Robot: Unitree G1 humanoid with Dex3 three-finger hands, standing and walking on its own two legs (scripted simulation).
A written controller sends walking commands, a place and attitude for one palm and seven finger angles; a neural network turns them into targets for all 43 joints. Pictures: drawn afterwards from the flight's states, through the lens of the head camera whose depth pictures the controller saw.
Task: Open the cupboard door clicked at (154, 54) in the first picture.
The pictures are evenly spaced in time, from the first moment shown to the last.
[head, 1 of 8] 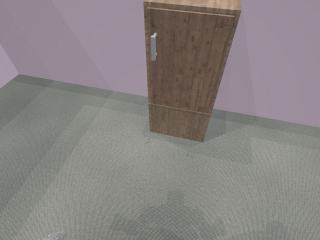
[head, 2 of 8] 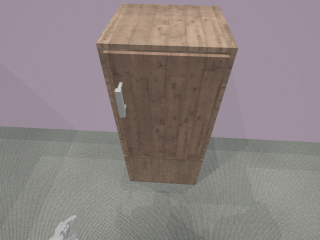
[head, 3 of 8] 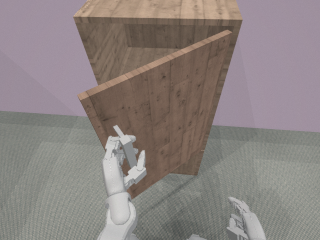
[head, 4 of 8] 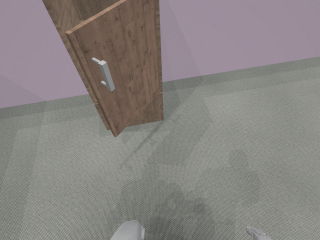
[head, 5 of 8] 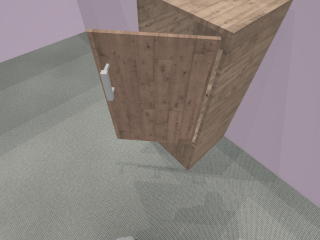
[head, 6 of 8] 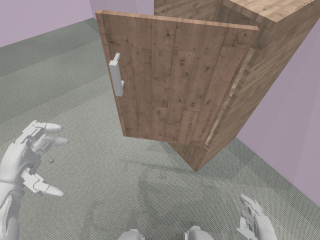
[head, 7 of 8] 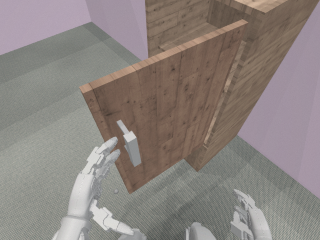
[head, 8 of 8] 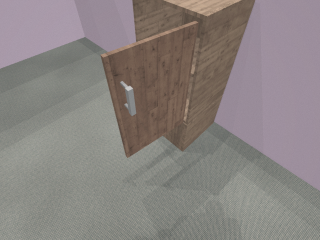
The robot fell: no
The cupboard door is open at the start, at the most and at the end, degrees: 0 85 83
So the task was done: yes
